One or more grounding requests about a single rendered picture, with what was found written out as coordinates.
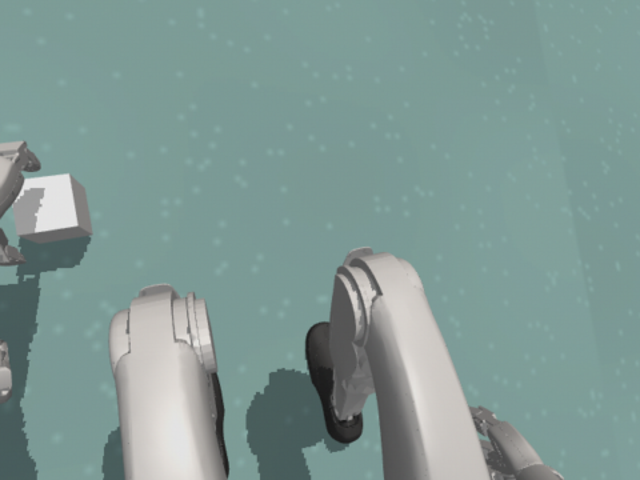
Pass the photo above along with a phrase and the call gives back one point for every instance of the right robot foot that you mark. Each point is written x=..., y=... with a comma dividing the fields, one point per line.
x=321, y=371

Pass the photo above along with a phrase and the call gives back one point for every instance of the left robot hand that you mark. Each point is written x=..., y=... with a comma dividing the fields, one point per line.
x=14, y=157

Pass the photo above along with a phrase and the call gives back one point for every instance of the right robot hand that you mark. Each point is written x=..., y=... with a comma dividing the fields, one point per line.
x=508, y=452

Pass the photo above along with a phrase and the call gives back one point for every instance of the small box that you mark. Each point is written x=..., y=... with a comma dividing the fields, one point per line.
x=52, y=208

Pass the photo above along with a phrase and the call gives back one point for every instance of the right robot arm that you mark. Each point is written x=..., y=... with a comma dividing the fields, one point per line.
x=539, y=472

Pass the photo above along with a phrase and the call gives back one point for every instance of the left robot foot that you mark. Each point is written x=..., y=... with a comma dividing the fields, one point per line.
x=219, y=421

